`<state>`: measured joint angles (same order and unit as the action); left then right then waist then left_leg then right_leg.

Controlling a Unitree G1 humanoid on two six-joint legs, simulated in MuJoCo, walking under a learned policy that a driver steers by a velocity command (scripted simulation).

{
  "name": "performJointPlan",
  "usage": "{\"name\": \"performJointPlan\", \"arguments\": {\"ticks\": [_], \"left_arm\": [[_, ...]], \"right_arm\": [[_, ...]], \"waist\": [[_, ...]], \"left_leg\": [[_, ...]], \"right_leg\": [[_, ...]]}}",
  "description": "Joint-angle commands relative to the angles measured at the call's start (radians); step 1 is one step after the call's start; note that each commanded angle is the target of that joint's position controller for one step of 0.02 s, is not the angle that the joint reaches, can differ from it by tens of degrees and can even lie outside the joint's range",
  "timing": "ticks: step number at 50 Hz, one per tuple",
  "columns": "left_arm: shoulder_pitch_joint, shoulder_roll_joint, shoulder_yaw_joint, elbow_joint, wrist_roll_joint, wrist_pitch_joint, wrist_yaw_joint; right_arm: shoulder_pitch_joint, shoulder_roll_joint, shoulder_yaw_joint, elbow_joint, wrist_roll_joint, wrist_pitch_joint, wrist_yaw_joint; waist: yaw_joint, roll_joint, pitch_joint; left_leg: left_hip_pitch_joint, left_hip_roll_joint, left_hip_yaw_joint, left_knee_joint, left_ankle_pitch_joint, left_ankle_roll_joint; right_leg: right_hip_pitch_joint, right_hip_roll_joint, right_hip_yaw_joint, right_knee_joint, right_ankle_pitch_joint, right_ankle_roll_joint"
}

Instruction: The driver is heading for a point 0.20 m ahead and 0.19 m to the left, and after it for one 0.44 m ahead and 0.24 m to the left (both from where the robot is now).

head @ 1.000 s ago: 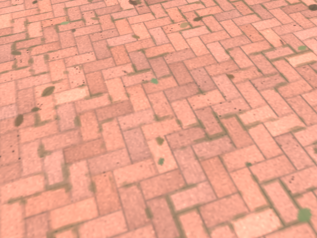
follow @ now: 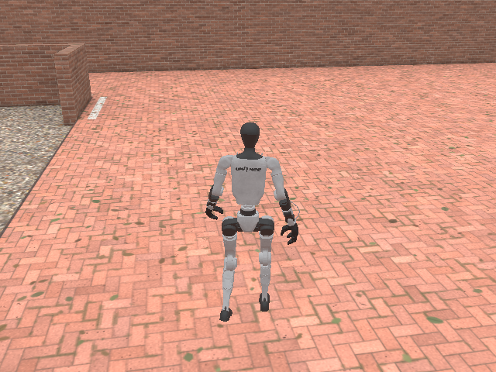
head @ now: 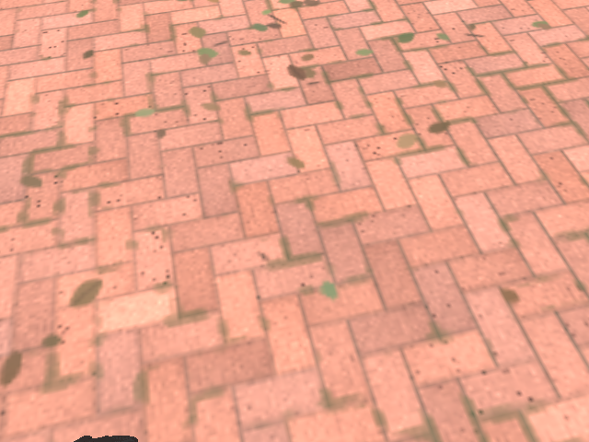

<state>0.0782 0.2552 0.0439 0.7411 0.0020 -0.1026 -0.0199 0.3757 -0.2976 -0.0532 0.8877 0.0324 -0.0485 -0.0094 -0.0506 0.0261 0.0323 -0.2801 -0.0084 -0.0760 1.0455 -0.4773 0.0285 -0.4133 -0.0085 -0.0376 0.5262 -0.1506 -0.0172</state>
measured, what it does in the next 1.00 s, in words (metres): walks ahead, turning left: left foot, then right foot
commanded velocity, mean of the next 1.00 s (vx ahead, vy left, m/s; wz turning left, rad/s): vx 0.35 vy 0.00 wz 0.39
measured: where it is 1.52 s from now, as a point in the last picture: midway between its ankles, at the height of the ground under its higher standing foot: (237, 434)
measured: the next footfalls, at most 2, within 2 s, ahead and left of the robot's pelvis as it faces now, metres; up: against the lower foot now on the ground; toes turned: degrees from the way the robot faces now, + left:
left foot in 0.42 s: +0.35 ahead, +0.18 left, +0.00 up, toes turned +19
right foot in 0.88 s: +0.62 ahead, +0.08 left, +0.00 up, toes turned +24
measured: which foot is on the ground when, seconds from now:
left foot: up 0.00-0.40, down 0.42-0.90, up 0.92-1.00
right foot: down 0.00-0.44, up 0.46-0.86, down 0.88-1.00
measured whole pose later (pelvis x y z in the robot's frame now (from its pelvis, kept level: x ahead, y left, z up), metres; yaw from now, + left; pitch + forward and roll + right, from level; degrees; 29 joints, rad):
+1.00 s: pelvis +0.45 +0.12 +0.00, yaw +25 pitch +1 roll +0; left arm 0.08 0.24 0.03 0.84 0.02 -0.06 -0.02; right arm 0.21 -0.27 -0.05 0.81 0.00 0.01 -0.02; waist -0.01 0.02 0.03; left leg -0.24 -0.06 -0.08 0.78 -0.56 -0.01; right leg -0.41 0.01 -0.03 0.49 -0.11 -0.03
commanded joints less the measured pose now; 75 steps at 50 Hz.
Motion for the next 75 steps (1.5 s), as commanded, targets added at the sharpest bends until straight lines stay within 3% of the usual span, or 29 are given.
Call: {"name": "performJointPlan", "arguments": {"ticks": [1, 3, 6, 12, 17, 19, 21, 22, 23, 24, 25, 26, 28, 33, 39, 43, 44, 45, 46, 47, 48, 50, 52, 55, 57, 58, 60, 64, 75], "left_arm": [[0.146, 0.112, 0.036, 0.010, 0.004, 0.000, 0.008], [0.100, 0.094, 0.035, 0.020, 0.011, -0.009, 0.009], [0.097, 0.125, 0.049, 0.045, 0.009, -0.020, 0.014], [0.130, 0.179, 0.066, 0.078, 0.004, -0.004, 0.030], [0.186, 0.222, 0.082, 0.110, -0.023, 0.028, 0.031], [0.170, 0.252, 0.091, 0.108, -0.035, 0.042, 0.034], [0.152, 0.236, 0.083, 0.100, -0.039, 0.055, 0.036], [0.184, 0.158, 0.055, 0.077, 0.007, 0.048, 0.035], [0.228, 0.067, 0.023, 0.019, 0.013, 0.017, 0.025], [0.111, 0.167, 0.040, 0.012, -0.026, -0.017, 0.013], [0.053, 0.182, 0.044, -0.010, -0.052, -0.035, 0.008], [0.062, 0.167, 0.041, 0.006, -0.037, -0.040, 0.017], [0.108, 0.180, 0.052, 0.039, -0.003, -0.017, 0.025], [0.096, 0.114, 0.036, 0.039, 0.011, 0.030, 0.031], [-0.028, 0.106, 0.023, 0.018, 0.002, 0.020, 0.004], [0.005, 0.141, 0.035, 0.031, 0.020, 0.008, -0.006], [0.049, 0.150, 0.038, 0.048, 0.029, 0.003, -0.004], [0.060, 0.202, 0.046, 0.047, 0.041, -0.001, 0.003], [0.072, 0.207, 0.043, 0.050, 0.047, 0.007, 0.010], [0.102, 0.119, 0.024, 0.061, 0.035, 0.024, 0.011], [0.105, 0.077, 0.007, 0.077, 0.017, 0.037, 0.009], [0.057, 0.102, 0.005, 0.079, 0.010, 0.052, 0.006], [-0.042, 0.135, 0.015, 0.067, 0.016, 0.064, 0.011], [-0.074, 0.122, 0.015, 0.080, 0.005, 0.089, 0.023], [-0.021, 0.096, 0.005, 0.107, 0.007, 0.085, 0.022], [-0.019, 0.095, 0.008, 0.103, 0.011, 0.085, 0.021], [-0.043, 0.082, 0.005, 0.112, 0.016, 0.080, 0.028], [-0.004, 0.086, 0.009, 0.160, 0.005, 0.078, 0.037], [-0.005, 0.096, 0.014, 0.244, -0.003, 0.104, 0.044]], "right_arm": [[-0.071, -0.118, -0.034, -0.110, -0.001, -0.018, -0.005], [-0.047, -0.077, -0.036, -0.110, 0.002, 0.005, 0.000], [-0.090, -0.043, -0.032, -0.143, -0.005, 0.030, 0.002], [-0.250, -0.022, -0.019, -0.201, -0.011, 0.021, 0.037], [-0.353, -0.044, -0.022, -0.264, -0.012, 0.027, 0.060], [-0.302, -0.077, -0.041, -0.268, -0.015, 0.033, 0.062], [-0.023, -0.167, -0.097, -0.194, -0.008, 0.040, 0.048], [0.101, -0.269, -0.128, -0.167, 0.000, 0.051, 0.025], [0.024, -0.328, -0.123, -0.208, 0.000, 0.034, 0.030], [0.027, -0.230, -0.093, -0.224, -0.006, 0.015, 0.044], [0.002, -0.188, -0.080, -0.217, -0.015, -0.002, 0.046], [-0.072, -0.159, -0.069, -0.224, -0.020, -0.010, 0.045], [-0.177, -0.107, -0.050, -0.253, -0.040, -0.011, 0.033], [-0.156, -0.133, -0.053, -0.221, -0.035, -0.009, 0.003], [-0.115, -0.117, -0.040, -0.166, -0.038, 0.014, -0.014], [-0.139, -0.098, -0.031, -0.134, -0.032, 0.021, -0.011], [-0.136, -0.090, -0.027, -0.126, -0.030, 0.022, -0.011], [-0.087, -0.077, -0.023, -0.130, -0.048, 0.016, -0.011], [0.026, -0.049, -0.013, -0.110, -0.053, 0.011, -0.010], [0.013, -0.056, -0.010, -0.091, -0.047, 0.018, -0.014], [-0.048, -0.078, -0.015, -0.108, -0.036, 0.038, -0.014], [-0.110, -0.092, -0.025, -0.114, -0.025, 0.084, -0.023], [-0.095, -0.074, -0.025, -0.094, -0.027, 0.108, -0.028], [-0.027, -0.029, -0.020, -0.022, -0.040, 0.099, -0.021], [-0.078, -0.074, -0.025, -0.040, -0.059, 0.097, -0.020], [-0.100, -0.106, -0.030, -0.031, -0.051, 0.093, -0.021], [-0.151, -0.050, -0.015, -0.026, -0.054, 0.064, -0.021], [-0.123, -0.059, -0.015, 0.008, -0.043, 0.026, -0.020], [-0.089, -0.046, -0.001, 0.081, -0.036, 0.035, -0.018]], "waist": [[0.101, -0.130, -0.087], [0.058, -0.155, -0.048], [0.045, -0.111, -0.007], [0.093, -0.071, 0.033], [0.110, -0.072, 0.063], [0.062, -0.101, 0.010], [-0.090, -0.071, -0.141], [-0.105, 0.121, -0.217], [0.005, 0.292, -0.344], [-0.070, 0.117, -0.338], [-0.059, 0.082, -0.212], [-0.005, -0.006, -0.127], [0.061, 0.020, -0.089], [0.076, 0.019, -0.095], [0.009, 0.055, -0.098], [0.043, 0.057, -0.082], [0.070, 0.036, -0.097], [0.040, -0.035, -0.156], [-0.003, -0.147, -0.262], [0.046, -0.190, -0.318], [0.060, -0.217, -0.283], [0.061, -0.151, -0.183], [0.022, -0.166, -0.117], [-0.012, -0.166, -0.121], [0.027, -0.086, -0.086], [0.067, 0.012, -0.042], [0.072, 0.035, -0.024], [0.063, 0.012, -0.057], [0.048, -0.016, -0.052]], "left_leg": [[-0.434, 0.114, -0.034, 0.162, 0.118, -0.001], [-0.348, 0.146, -0.031, 0.118, 0.170, -0.008], [-0.384, 0.160, -0.026, 0.044, 0.239, -0.026], [-0.363, 0.140, 0.048, -0.270, 0.491, -0.022], [-0.367, 0.107, 0.107, -0.393, 0.398, 0.028], [-0.255, 0.046, 0.164, -0.400, 0.295, 0.067], [0.142, -0.051, 0.195, -0.473, 0.330, 0.133], [0.419, 0.125, -0.095, -0.497, 0.361, 0.202], [0.653, 0.323, -0.688, -0.693, 0.075, 0.398], [0.634, 0.340, -0.709, -0.790, 0.027, 0.356], [0.534, 0.313, -0.575, -0.786, 0.089, 0.317], [0.380, 0.276, -0.442, -0.773, 0.295, 0.280], [0.181, 0.221, -0.257, -0.760, 0.695, 0.245], [0.085, 0.158, -0.061, -0.765, 1.032, 0.222], [0.150, 0.149, -0.041, -0.739, 0.871, 0.162], [0.219, 0.175, -0.106, -0.611, 0.848, 0.145], [0.207, 0.139, -0.095, -0.548, 0.831, 0.113], [0.151, 0.067, -0.074, -0.464, 0.715, 0.069], [0.015, 0.010, -0.061, -0.353, 0.437, 0.012], [-0.035, -0.022, -0.037, -0.256, 0.111, -0.032], [-0.092, -0.020, -0.034, -0.189, -0.160, -0.057], [-0.134, 0.019, -0.041, -0.123, -0.187, -0.078], [-0.062, 0.050, -0.021, -0.261, -0.080, -0.081], [0.164, 0.010, 0.062, -0.548, 0.258, -0.049], [0.150, 0.082, -0.015, -0.629, 0.252, -0.001], [-0.006, 0.084, -0.032, -0.644, 0.045, 0.033], [-0.109, 0.080, -0.034, -0.695, 0.000, 0.014], [-0.012, 0.067, -0.010, -0.652, 0.273, -0.015], [0.058, 0.058, 0.012, -0.635, 0.467, -0.005]], "right_leg": [[0.424, -0.303, 0.370, -0.292, -0.105, -0.157], [0.311, -0.264, 0.241, -0.350, -0.013, -0.149], [0.273, -0.275, 0.130, -0.399, 0.095, -0.172], [0.318, -0.249, -0.073, -0.415, 0.178, -0.148], [0.472, -0.295, -0.135, -0.340, 0.287, -0.115], [0.506, -0.294, -0.167, -0.201, 0.603, -0.093], [0.382, -0.231, -0.218, 0.185, 0.710, -0.041], [0.100, -0.166, -0.224, 0.529, 0.206, 0.013], [-0.271, 0.045, -0.035, 0.824, -0.450, 0.059], [-0.372, -0.001, 0.123, 0.871, -0.416, 0.032], [-0.419, -0.039, 0.109, 0.831, -0.328, 0.005], [-0.363, -0.083, 0.106, 0.746, -0.250, 0.003], [-0.204, -0.132, 0.105, 0.644, -0.192, 0.023], [-0.138, -0.091, 0.059, 0.419, -0.024, 0.079], [-0.048, -0.041, 0.061, 0.083, 0.246, 0.061], [-0.006, -0.026, 0.062, -0.039, 0.157, 0.003], [0.090, -0.029, 0.062, -0.124, 0.323, -0.021], [0.246, -0.112, 0.140, -0.083, 0.704, -0.062], [0.463, -0.238, 0.257, -0.014, 0.905, -0.189], [0.500, -0.304, 0.342, -0.036, 0.851, -0.272], [0.463, -0.333, 0.410, -0.096, 0.678, -0.293], [0.334, -0.322, 0.433, -0.189, 0.278, -0.251], [0.186, -0.257, 0.354, -0.250, 0.026, -0.184], [0.061, -0.152, 0.202, -0.247, -0.151, -0.106], [0.035, -0.100, 0.148, -0.217, -0.315, -0.025], [0.113, -0.047, 0.089, -0.194, -0.271, 0.008], [0.242, -0.042, 0.076, -0.114, -0.112, 0.011], [0.256, -0.043, 0.071, -0.063, 0.126, -0.019], [0.277, -0.036, 0.065, -0.042, 0.228, -0.006]]}}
